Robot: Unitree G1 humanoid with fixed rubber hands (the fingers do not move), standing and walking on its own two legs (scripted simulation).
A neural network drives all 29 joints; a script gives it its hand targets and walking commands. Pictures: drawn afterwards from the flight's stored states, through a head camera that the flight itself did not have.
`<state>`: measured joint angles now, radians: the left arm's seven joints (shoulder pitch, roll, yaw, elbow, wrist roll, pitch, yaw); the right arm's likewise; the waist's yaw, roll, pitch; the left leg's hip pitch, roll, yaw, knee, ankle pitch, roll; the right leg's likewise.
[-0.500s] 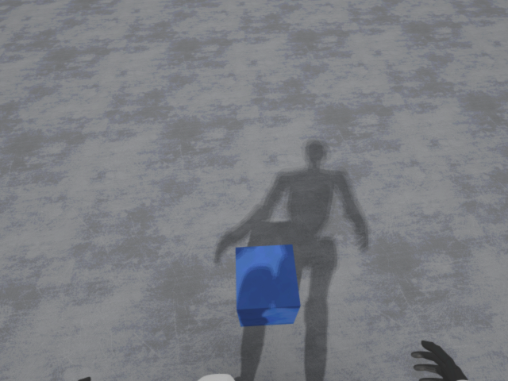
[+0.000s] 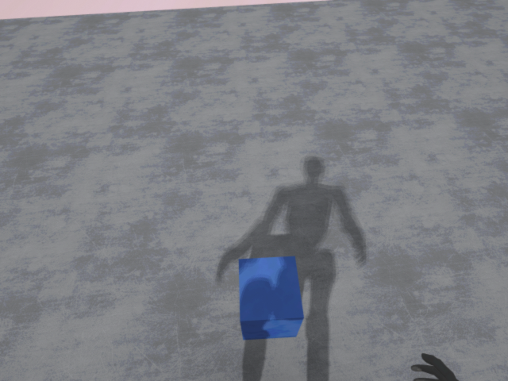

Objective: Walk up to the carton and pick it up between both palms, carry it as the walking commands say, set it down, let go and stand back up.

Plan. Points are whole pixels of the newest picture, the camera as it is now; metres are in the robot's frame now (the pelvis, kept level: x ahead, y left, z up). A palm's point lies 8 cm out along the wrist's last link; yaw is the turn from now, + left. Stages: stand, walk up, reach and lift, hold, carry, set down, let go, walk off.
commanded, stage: walk up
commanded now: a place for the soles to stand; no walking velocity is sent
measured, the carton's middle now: (268, 299) +0.45 -0.02 -0.65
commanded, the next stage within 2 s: reach and lift in 0.14 s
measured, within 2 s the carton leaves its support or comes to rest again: neither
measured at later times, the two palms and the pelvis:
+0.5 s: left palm (134, 360) +0.17 +0.24 -0.13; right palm (432, 363) +0.16 -0.28 -0.13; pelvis -0.02 -0.02 -0.03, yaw -2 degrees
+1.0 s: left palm (162, 306) +0.29 +0.22 -0.19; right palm (385, 298) +0.29 -0.25 -0.18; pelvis -0.07 -0.03 -0.08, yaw -1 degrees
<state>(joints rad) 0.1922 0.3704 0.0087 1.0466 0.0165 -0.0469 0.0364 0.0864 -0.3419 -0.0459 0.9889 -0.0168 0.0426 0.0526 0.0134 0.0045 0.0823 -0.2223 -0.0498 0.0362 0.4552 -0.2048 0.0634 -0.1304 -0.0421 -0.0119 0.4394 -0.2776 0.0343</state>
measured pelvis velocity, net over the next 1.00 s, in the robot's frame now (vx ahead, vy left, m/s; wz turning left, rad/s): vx -0.07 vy -0.03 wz -0.01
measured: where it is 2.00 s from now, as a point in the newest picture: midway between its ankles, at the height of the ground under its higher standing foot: outside the picture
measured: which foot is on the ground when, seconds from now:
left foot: down 0.00-1.00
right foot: down 0.00-1.00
